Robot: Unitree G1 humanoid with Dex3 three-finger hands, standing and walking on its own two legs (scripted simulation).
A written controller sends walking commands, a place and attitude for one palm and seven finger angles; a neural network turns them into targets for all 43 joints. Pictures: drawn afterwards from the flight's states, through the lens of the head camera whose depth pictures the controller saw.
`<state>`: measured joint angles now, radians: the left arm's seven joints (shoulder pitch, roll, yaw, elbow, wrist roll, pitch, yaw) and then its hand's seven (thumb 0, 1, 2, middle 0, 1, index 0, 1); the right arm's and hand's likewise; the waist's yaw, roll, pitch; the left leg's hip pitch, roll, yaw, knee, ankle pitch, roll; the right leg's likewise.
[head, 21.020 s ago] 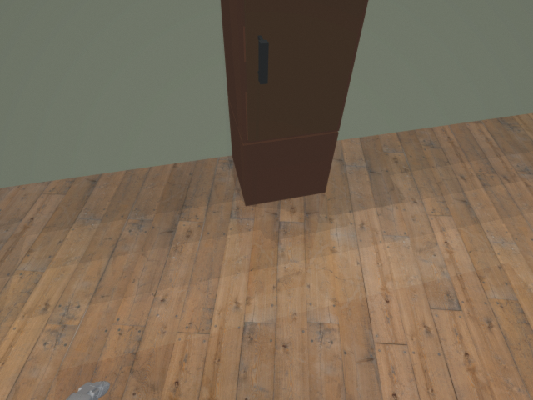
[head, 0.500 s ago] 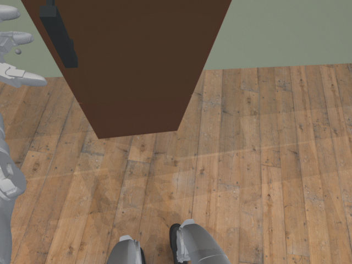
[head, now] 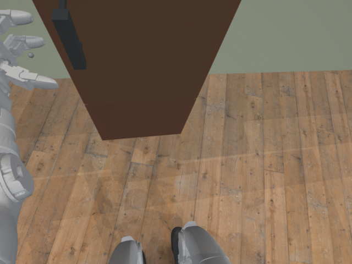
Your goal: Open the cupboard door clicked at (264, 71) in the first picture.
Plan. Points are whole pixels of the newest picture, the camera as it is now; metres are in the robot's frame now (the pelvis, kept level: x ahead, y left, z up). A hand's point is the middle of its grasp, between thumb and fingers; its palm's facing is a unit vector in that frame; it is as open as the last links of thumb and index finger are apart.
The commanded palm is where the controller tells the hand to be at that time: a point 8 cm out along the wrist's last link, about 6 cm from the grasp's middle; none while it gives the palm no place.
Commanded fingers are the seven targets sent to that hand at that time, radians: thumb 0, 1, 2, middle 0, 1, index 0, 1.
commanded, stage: move the hooked fingers beside the handle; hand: left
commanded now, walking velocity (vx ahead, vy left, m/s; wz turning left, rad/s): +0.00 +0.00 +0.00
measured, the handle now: (72, 34) +0.59 +0.17 +0.07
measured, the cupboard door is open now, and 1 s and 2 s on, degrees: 0 0 0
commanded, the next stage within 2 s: slide the fingers in behind the handle in 0.02 s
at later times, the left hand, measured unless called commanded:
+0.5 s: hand (49, 55) +0.53 +0.20 +0.07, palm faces +0.01 -1.00 -0.02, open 14.0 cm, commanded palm +0.51 +0.24 +0.07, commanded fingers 0.00 -0.50 0.30 -0.30 -1.20 -0.30 -1.20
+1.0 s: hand (70, 55) +0.53 +0.16 +0.07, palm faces +0.01 -1.00 -0.03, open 14.0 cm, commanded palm +0.51 +0.20 +0.07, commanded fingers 0.00 -0.50 0.30 -0.30 -1.20 -0.30 -1.20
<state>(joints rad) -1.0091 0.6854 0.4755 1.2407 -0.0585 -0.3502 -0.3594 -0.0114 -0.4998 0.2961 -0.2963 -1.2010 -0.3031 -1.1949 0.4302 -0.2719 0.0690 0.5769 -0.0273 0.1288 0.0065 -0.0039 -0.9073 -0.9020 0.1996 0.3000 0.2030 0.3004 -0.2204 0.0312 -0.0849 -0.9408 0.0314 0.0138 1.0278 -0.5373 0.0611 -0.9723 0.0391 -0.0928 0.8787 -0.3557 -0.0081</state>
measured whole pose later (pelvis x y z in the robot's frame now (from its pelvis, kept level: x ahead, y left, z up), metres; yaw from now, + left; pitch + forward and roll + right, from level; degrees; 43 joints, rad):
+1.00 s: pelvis -0.01 -0.01 +0.00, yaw +1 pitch +25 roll -4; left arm -1.03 0.54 0.40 1.23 -0.03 -0.39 -0.19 -0.01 -0.50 0.30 -0.30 -1.20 -0.30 -1.20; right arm 0.43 -0.27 0.05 0.60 -0.04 0.09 0.03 0.00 -0.91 -0.90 0.20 0.30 0.20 0.30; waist -0.22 0.04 -0.09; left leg -0.95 0.03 0.02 1.04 -0.52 0.05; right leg -0.99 0.03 -0.09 0.92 -0.36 -0.02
